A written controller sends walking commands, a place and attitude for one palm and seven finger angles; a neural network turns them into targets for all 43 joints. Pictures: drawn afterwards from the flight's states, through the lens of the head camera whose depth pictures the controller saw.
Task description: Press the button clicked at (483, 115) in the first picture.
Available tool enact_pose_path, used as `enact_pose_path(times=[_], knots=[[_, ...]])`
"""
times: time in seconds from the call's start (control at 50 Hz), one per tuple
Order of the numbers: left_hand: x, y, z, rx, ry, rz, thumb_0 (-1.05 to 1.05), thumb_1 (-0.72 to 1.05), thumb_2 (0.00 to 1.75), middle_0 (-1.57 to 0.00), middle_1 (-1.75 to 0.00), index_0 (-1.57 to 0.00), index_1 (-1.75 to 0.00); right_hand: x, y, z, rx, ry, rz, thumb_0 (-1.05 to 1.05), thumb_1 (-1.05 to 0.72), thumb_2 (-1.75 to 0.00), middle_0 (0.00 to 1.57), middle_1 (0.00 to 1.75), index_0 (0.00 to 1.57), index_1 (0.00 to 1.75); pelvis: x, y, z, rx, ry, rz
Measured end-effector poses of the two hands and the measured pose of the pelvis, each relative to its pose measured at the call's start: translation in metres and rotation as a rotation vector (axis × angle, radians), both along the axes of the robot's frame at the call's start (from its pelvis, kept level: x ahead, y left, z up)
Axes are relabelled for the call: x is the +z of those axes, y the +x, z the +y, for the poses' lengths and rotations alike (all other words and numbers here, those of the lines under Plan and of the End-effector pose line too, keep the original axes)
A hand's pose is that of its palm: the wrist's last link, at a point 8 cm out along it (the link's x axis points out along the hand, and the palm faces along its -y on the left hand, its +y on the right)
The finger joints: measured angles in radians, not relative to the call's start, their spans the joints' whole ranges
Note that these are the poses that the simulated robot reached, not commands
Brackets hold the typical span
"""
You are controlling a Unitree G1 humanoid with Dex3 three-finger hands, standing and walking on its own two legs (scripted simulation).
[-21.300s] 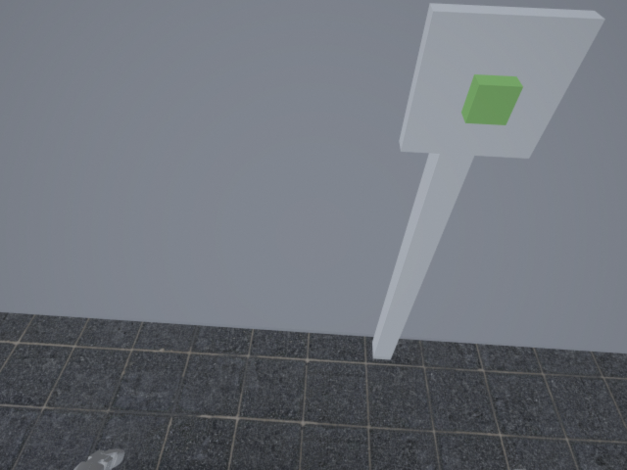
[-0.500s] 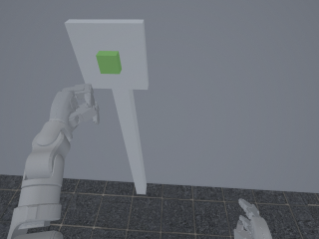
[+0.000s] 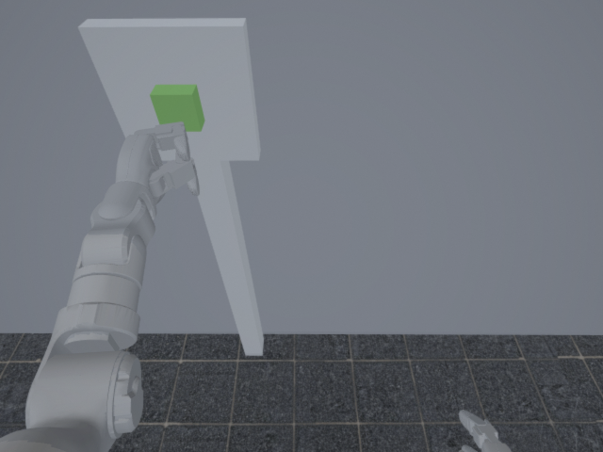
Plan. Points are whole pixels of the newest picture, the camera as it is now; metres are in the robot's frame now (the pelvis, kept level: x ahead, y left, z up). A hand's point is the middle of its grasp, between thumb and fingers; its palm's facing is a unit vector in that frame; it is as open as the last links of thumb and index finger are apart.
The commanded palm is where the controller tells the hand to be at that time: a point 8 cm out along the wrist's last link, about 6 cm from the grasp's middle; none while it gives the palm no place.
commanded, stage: aim a knuckle at the button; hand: left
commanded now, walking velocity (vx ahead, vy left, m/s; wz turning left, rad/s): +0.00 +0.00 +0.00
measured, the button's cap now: (179, 107) +0.53 +0.20 +0.20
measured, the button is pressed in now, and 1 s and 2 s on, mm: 0 0 13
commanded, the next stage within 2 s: press the button with the knuckle in 0.86 s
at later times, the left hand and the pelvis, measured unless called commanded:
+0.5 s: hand (185, 165) +0.42 +0.17 +0.18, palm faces +0.05 -1.00 +0.00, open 3.2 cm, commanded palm +0.41 +0.22 +0.17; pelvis +0.00 +0.00 +0.00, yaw -1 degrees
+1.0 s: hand (195, 164) +0.44 +0.17 +0.17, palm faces +0.04 -1.00 +0.01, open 3.1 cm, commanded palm +0.42 +0.21 +0.17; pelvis +0.00 +0.00 +0.00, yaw -1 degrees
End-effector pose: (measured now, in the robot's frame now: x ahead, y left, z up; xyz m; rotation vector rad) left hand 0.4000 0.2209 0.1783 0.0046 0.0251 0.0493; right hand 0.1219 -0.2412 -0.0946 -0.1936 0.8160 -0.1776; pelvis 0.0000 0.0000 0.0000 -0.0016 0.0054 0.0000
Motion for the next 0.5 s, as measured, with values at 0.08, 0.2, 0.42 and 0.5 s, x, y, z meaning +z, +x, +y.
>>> enact_pose_path(times=[0.08,0.2,0.42,0.5], knots=[[0.002,0.015,-0.004,-0.001,-0.008,-0.011,0.02,0.90,0.90,-1.30,-1.50,-1.30,-1.50,-0.004,-0.018,-0.006,-0.024,-0.008,0.045,0.01,-0.91,-0.90,0.21,0.30,0.20,0.30,0.000,0.000,-0.001,-0.005,0.000,0.016],[0.003,0.023,-0.011,-0.018,-0.009,-0.044,0.02,0.91,0.90,-1.30,-1.50,-1.30,-1.50,-0.010,-0.044,-0.013,-0.069,0.003,0.096,0.01,-0.91,-0.90,0.20,0.30,0.20,0.30,0.000,0.003,-0.001,-0.026,0.002,0.029],[-0.004,0.003,0.008,0.017,0.000,-0.059,0.02,0.90,0.90,-1.30,-1.50,-1.30,-1.50,-0.008,-0.048,-0.018,-0.085,-0.002,0.096,0.02,-0.91,-0.90,0.20,0.30,0.20,0.30,0.000,0.001,-0.003,-0.032,-0.001,0.013],[0.000,0.001,0.006,-0.002,-0.004,-0.050,0.02,0.90,0.90,-1.30,-1.51,-1.30,-1.50,-0.006,-0.035,-0.015,-0.054,-0.008,0.069,0.01,-0.91,-0.90,0.20,0.30,0.20,0.30,0.000,-0.002,-0.003,-0.013,-0.004,0.011]])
